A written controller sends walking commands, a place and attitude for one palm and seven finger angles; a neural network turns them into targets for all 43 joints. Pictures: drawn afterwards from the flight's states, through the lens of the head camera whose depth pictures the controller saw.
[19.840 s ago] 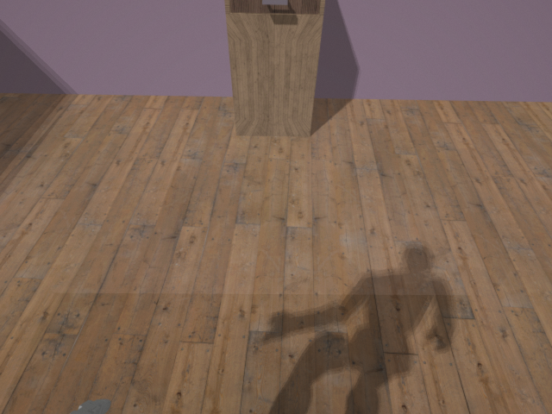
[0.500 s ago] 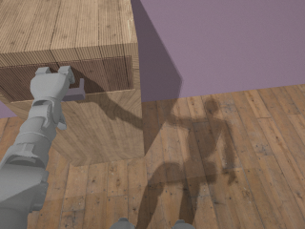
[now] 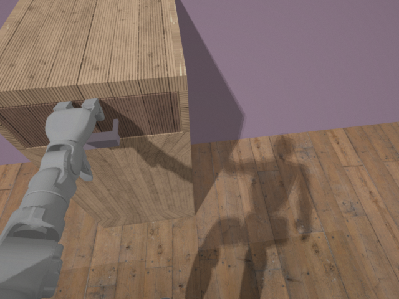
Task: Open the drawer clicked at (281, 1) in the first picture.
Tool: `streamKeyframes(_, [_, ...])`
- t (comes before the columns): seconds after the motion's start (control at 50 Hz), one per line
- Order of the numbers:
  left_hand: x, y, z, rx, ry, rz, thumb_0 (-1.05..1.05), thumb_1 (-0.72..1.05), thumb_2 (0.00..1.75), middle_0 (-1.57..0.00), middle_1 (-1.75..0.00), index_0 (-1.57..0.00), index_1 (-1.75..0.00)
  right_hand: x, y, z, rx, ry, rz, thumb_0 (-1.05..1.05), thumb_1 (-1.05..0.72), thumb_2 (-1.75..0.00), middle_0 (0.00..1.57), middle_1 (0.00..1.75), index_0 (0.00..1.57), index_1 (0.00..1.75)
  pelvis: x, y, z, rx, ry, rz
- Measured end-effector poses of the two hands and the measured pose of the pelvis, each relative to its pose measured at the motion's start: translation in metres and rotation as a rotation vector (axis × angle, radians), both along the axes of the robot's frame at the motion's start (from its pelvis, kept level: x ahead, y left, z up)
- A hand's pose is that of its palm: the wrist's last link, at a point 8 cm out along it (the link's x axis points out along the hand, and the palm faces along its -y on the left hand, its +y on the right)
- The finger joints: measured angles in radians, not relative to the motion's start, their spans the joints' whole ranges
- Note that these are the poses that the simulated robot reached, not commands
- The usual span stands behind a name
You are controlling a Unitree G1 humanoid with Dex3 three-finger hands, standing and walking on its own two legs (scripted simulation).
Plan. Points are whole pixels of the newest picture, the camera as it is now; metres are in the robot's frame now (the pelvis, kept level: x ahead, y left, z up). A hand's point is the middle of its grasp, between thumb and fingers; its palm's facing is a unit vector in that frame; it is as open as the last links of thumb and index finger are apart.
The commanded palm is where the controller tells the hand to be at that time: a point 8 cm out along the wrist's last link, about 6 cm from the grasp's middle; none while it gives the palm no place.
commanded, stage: lift the fingers back up to retry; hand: left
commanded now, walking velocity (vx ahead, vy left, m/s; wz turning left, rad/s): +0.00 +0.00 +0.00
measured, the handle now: (94, 133) +0.48 +0.25 +0.02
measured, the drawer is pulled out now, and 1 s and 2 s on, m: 0.00 0.00 0.00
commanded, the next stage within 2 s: re-aim the fingers above the handle in 0.34 s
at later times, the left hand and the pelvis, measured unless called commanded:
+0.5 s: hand (73, 137) +0.42 +0.26 +0.08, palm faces -0.06 -0.05 -1.00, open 13.9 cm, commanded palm +0.41 +0.26 +0.14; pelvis +0.01 -0.01 +0.01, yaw +1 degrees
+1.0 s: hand (76, 134) +0.42 +0.25 +0.08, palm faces -0.04 -0.02 -1.00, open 13.9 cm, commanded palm +0.41 +0.25 +0.14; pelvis +0.00 -0.01 +0.01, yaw +1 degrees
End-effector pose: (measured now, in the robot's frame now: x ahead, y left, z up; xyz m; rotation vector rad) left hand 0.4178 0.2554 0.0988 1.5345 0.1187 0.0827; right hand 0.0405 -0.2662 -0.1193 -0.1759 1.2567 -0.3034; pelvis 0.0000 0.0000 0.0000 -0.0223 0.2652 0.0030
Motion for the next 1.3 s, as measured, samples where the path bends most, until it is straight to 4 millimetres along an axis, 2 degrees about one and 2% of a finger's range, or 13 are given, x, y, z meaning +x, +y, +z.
streamKeyframes(0.26, [-0.001,0.002,0.038,-0.002,-0.007,0.025,0.00,-0.49,0.30,-0.34,-1.22,-0.35,-1.21,0.049,0.000,0.008,0.024,-0.086,0.046,0.01,-0.90,-0.90,0.20,0.30,0.20,0.30,0.014,-0.004,0.010,0.011,-0.050,0.007])
streamKeyframes(0.36, [-0.007,0.006,0.037,0.001,0.039,0.035,0.00,-0.49,0.30,-0.33,-1.21,-0.33,-1.21,0.063,-0.003,0.012,0.024,-0.112,0.067,0.01,-0.90,-0.90,0.20,0.30,0.20,0.30,0.015,-0.007,0.011,0.015,-0.062,0.010])
streamKeyframes(0.46, [-0.014,0.005,0.034,-0.012,0.049,-0.001,0.00,-0.49,0.30,-0.32,-1.21,-0.32,-1.20,0.069,-0.008,0.014,0.006,-0.120,0.079,0.01,-0.90,-0.90,0.20,0.30,0.20,0.30,0.013,-0.009,0.010,0.015,-0.063,0.015])
streamKeyframes(0.6, [-0.017,0.001,0.035,-0.002,-0.004,-0.016,0.00,-0.49,0.30,-0.32,-1.20,-0.32,-1.20,0.064,-0.011,0.010,0.004,-0.100,0.081,0.01,-0.90,-0.90,0.20,0.30,0.20,0.30,0.010,-0.011,0.008,0.015,-0.058,0.023])
streamKeyframes(0.84, [-0.012,-0.013,0.040,0.001,0.005,-0.009,0.00,-0.49,0.30,-0.32,-1.20,-0.31,-1.20,0.035,-0.007,0.004,0.036,-0.066,0.037,0.01,-0.90,-0.90,0.20,0.30,0.20,0.30,0.005,-0.011,0.010,0.019,-0.070,0.009])
streamKeyframes(1.06, [-0.012,-0.001,0.038,0.021,0.025,0.011,0.00,-0.49,0.30,-0.32,-1.20,-0.31,-1.20,0.018,-0.013,0.006,0.011,-0.044,0.021,0.01,-0.90,-0.90,0.20,0.30,0.20,0.30,0.000,-0.013,0.010,0.019,-0.064,0.009])
streamKeyframes(1.3, [0.000,-0.005,0.034,-0.003,0.013,-0.018,0.00,-0.49,0.30,-0.32,-1.21,-0.32,-1.20,0.014,-0.018,0.008,-0.017,-0.031,0.013,0.01,-0.90,-0.90,0.20,0.30,0.20,0.30,0.001,-0.010,0.008,0.014,-0.044,0.006])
